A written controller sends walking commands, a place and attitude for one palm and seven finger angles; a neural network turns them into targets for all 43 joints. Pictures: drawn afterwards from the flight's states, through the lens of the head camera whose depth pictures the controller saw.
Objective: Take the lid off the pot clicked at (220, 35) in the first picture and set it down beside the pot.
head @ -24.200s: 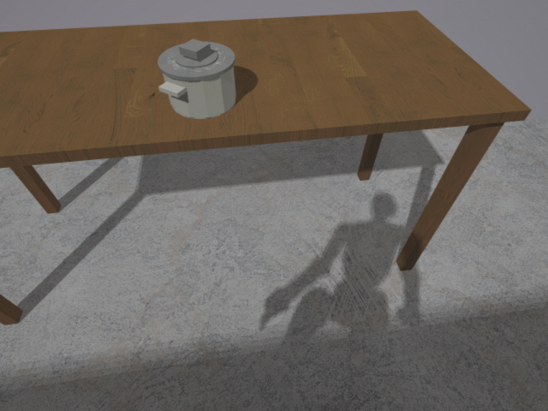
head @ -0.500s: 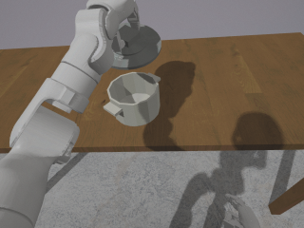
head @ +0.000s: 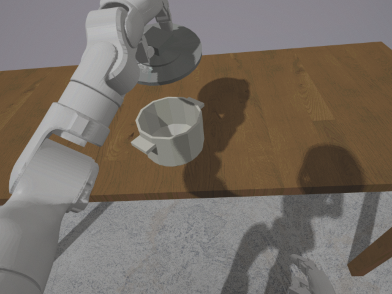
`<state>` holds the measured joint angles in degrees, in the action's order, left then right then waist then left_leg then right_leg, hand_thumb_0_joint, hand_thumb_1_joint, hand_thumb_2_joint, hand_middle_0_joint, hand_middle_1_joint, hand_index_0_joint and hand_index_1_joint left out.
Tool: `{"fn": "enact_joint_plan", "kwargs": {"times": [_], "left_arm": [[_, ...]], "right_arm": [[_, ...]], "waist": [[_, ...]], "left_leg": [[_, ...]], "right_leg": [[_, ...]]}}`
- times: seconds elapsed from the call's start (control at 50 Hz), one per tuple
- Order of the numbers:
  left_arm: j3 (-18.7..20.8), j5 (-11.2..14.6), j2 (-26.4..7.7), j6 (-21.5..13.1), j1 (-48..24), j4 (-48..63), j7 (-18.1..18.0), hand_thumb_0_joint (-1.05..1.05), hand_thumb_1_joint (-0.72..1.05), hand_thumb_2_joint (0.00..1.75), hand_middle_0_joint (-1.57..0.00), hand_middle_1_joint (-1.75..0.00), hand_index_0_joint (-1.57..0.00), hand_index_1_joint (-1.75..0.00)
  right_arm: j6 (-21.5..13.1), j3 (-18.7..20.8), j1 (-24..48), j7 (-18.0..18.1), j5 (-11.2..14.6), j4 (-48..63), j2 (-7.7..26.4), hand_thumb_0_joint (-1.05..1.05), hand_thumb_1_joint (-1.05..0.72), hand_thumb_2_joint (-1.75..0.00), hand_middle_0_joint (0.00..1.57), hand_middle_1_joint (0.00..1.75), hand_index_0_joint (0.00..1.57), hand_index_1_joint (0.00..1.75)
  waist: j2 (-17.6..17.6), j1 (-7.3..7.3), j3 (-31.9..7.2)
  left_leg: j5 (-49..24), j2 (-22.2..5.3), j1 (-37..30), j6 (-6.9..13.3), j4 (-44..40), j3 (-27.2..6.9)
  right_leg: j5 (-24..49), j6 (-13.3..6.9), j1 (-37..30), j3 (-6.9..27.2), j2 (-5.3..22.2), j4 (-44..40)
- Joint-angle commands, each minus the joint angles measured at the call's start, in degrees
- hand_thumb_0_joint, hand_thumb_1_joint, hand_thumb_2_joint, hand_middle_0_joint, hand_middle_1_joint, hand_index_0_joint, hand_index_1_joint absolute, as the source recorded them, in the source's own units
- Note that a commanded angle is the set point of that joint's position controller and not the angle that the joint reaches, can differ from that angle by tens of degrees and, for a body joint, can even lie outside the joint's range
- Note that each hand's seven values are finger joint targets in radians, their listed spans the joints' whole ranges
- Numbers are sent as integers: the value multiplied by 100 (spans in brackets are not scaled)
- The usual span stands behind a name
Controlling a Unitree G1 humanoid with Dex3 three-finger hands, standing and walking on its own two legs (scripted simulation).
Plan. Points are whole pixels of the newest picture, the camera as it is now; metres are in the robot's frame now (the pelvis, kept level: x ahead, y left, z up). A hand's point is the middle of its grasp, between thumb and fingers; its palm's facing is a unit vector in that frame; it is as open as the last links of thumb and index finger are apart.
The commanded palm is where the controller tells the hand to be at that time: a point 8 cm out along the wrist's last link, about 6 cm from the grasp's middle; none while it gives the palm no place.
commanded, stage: move the lid sideways beside the pot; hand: left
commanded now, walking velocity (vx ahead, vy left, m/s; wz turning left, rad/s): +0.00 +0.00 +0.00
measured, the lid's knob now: (156, 40) +0.49 +0.07 +0.30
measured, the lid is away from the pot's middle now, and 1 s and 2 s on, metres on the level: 0.01 0.15 0.23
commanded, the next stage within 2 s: lower the lid onto the table in 1.88 s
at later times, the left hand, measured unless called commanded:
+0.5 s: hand (97, 53) +0.44 +0.16 +0.30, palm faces -0.05 -0.02 -1.00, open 8.3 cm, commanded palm +0.41 +0.17 +0.37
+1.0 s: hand (65, 57) +0.45 +0.23 +0.30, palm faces -0.09 -0.06 -0.99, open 8.3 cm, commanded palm +0.42 +0.23 +0.37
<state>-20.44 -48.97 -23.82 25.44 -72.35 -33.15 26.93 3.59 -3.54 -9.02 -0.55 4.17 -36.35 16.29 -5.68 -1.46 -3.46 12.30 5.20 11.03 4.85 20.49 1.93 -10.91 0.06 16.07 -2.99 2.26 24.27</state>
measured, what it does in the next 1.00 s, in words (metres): stands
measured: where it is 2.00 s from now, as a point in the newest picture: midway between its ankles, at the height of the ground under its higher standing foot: outside the picture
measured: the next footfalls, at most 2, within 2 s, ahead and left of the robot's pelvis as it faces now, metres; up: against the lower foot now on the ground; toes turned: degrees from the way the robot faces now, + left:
none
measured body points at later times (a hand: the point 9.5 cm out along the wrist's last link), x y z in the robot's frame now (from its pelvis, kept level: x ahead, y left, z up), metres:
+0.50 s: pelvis -0.01 -0.01 +0.00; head +0.00 -0.04 +0.45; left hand +0.43 +0.16 +0.36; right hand +0.16 -0.24 -0.11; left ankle -0.02 +0.06 -0.74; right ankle +0.02 -0.12 -0.74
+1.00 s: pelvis +0.00 +0.01 +0.00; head +0.01 -0.02 +0.45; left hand +0.44 +0.23 +0.35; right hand +0.14 -0.24 -0.11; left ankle -0.02 +0.06 -0.74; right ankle +0.02 -0.12 -0.74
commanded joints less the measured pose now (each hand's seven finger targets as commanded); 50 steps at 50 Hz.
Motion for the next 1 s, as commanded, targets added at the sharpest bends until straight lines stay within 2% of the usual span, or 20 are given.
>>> {"fn": "enact_joint_plan", "kwargs": {"times": [0.0, 0.04, 0.08, 0.1, 0.12, 0.18, 0.2, 0.24, 0.28, 0.3, 0.34, 0.38, 0.42, 0.46, 0.6, 0.74, 0.8, 0.84, 0.9, 0.98], "left_arm": [[896, -306, -1474, 77, -3111, 398, -309, 0, 36, 133, -102, -73, -94, -66], [951, -350, -1694, 68, -3384, 676, -273, 0, 36, 133, -102, -73, -94, -66], [729, -198, -1494, -59, -3589, 1455, -257, 0, 36, 133, -102, -73, -94, -66], [991, -351, -1878, -56, -3732, 1646, -254, 0, 36, 133, -102, -73, -94, -66], [757, -382, -1670, -24, -3795, 1563, -200, 0, 36, 133, -102, -73, -94, -66], [1042, -242, -1987, -4, -3455, 1309, -173, 0, 36, 133, -102, -73, -94, -66], [1221, -398, -2298, 15, -3616, 1151, -170, 0, 36, 133, -102, -73, -94, -66], [1052, -404, -2123, 63, -3447, 525, -83, 0, 36, 133, -102, -73, -94, -66], [842, -269, -1877, -26, -3279, 612, -25, 0, 36, 133, -102, -73, -94, -66], [1044, -413, -2177, -43, -3407, 659, -13, 0, 36, 133, -102, -73, -94, -66], [963, -472, -2176, -82, -3544, 921, 57, 0, 36, 133, -102, -73, -94, -66], [699, -335, -1862, -165, -3378, 1132, 92, 0, 36, 133, -102, -73, -94, -66], [639, -454, -1828, -151, -3622, 965, 142, 0, 36, 133, -102, -73, -94, -66], [959, -455, -2225, -167, -3609, 782, 157, 0, 36, 133, -102, -73, -94, -66], [1423, -498, -2853, -343, -3397, 914, 212, 0, 36, 133, -102, -73, -94, -66], [1194, -538, -2638, -339, -2940, 493, 342, 0, 36, 133, -102, -73, -94, -66], [1447, -529, -3054, -462, -3413, 1267, 304, 0, 36, 133, -102, -73, -94, -66], [1378, -552, -2964, -431, -3371, 945, 317, 0, 36, 133, -102, -73, -94, -66], [1559, -579, -3289, -477, -3370, 714, 306, 0, 36, 133, -102, -73, -94, -66], [1220, -445, -2920, -584, -3328, 742, 327, 0, 36, 133, -102, -73, -94, -66]], "right_arm": [[-168, 154, 740, 31, 60, 830, 560, 0, -90, -90, 20, 30, 20, 30], [-168, 129, 800, 109, 65, 904, 554, 0, -90, -90, 20, 30, 20, 30], [-234, 165, 918, 78, 88, 1067, 532, 0, -90, -90, 20, 30, 20, 30], [-276, 160, 896, 73, 56, 1072, 467, 0, -90, -90, 20, 30, 20, 30], [-271, 147, 977, 83, 58, 1065, 462, 0, -90, -90, 20, 30, 20, 30], [-278, 185, 784, 105, 79, 957, 587, 0, -90, -90, 20, 30, 20, 30], [-295, 138, 788, 140, 68, 908, 547, 0, -90, -90, 20, 30, 20, 30], [-253, 99, 780, 223, 106, 817, 567, 0, -90, -90, 20, 30, 20, 30], [-297, 142, 764, 221, 131, 886, 616, 0, -90, -90, 20, 30, 20, 30], [-312, 129, 753, 231, 99, 861, 584, 0, -90, -90, 20, 30, 20, 30], [-323, 117, 784, 234, 93, 930, 560, 0, -90, -90, 20, 30, 20, 30], [-344, 169, 720, 207, 97, 982, 590, 0, -90, -90, 20, 30, 20, 30], [-337, 148, 760, 224, 103, 919, 536, 0, -90, -90, 20, 30, 20, 30], [-351, 149, 643, 258, 110, 848, 587, 0, -90, -90, 20, 30, 20, 30], [-364, 189, 493, 232, 66, 848, 663, 0, -90, -90, 20, 30, 20, 30], [-166, 209, 473, 196, 119, 895, 697, 0, -90, -90, 20, 30, 20, 30], [-211, 232, 445, 192, 99, 981, 704, 0, -90, -90, 20, 30, 20, 30], [-208, 217, 397, 236, 110, 941, 678, 0, -90, -90, 20, 30, 20, 30], [-200, 239, 269, 243, 104, 870, 743, 0, -90, -90, 20, 30, 20, 30], [-219, 276, 193, 249, 118, 847, 794, 0, -90, -90, 20, 30, 20, 30]], "waist": [[1351, 42, -1821], [1183, 56, -1994], [661, 11, -2501], [619, 95, -2886], [545, 36, -2723], [666, -5, -2413], [751, 40, -2320], [1029, -22, -1732], [844, -74, -1760], [841, -4, -2008], [602, -3, -2293], [446, -92, -2411], [433, -129, -2196], [601, -97, -2048], [603, 20, -2355], [717, -45, -1906], [407, -19, -2407], [314, -67, -2258], [375, -73, -2146], [211, -168, -2105]], "left_leg": [[-1679, -406, -146, -163, -157, -357], [-1598, -357, -171, -121, -165, -340], [-2018, -344, -542, -111, -15, -418], [-2150, -348, -612, -107, -2, -434], [-2190, -345, -625, -97, 22, -444], [-2048, -355, -565, -111, 9, -467], [-1710, -343, -389, -119, -91, -425], [-1301, -337, -124, -104, -178, -385], [-1294, -313, -214, -98, -132, -411], [-1355, -316, -231, -99, -141, -406], [-1576, -295, -378, -85, -85, -429], [-1860, -315, -630, -89, 33, -484], [-1597, -306, -610, -71, -6, -471], [-1469, -305, -502, -63, -69, -495], [-1971, -318, -480, -80, -49, -522], [-1836, -360, -362, -55, -47, -479], [-2096, -359, -631, -56, -18, -524], [-2251, -362, -701, -49, 17, -566], [-1922, -365, -565, -72, -47, -553], [-2130, -384, -797, -113, -2, -655]], "right_leg": [[1416, -320, -1142, 144, -61, -45], [1450, -324, -1283, 195, -34, -38], [1674, -347, -1404, 250, 7, 17], [1758, -341, -1636, 317, -14, 81], [1763, -358, -1495, 274, -29, 68], [1681, -353, -1381, 234, -31, -41], [1484, -336, -1413, 258, -48, -50], [1232, -310, -1172, 181, -44, -129], [1191, -314, -1124, 198, -15, -165], [1255, -310, -1293, 239, -22, -104], [1428, -329, -1393, 243, -17, -38], [1544, -333, -1280, 231, -9, -67], [1292, -329, -1071, 191, -73, -110], [1209, -326, -1082, 170, -86, -144], [1653, -336, -1492, 229, -60, -83], [1425, -327, -1142, 119, -87, -122], [1511, -327, -1333, 187, -104, -108], [1464, -345, -1152, 143, -119, -127], [1273, -341, -1161, 152, -146, -197], [1227, -358, -908, 89, -129, -247]]}}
